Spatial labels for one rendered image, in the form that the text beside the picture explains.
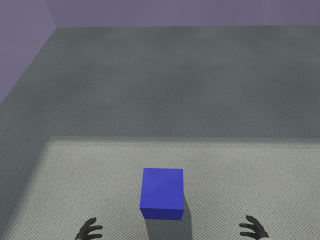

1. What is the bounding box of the robot left hand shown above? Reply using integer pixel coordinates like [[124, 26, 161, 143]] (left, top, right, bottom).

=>
[[74, 217, 103, 240]]

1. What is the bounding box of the carton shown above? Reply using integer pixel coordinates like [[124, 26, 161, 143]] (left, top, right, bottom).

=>
[[139, 168, 184, 221]]

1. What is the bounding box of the robot right hand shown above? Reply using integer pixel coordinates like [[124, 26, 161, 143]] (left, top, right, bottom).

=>
[[239, 215, 269, 240]]

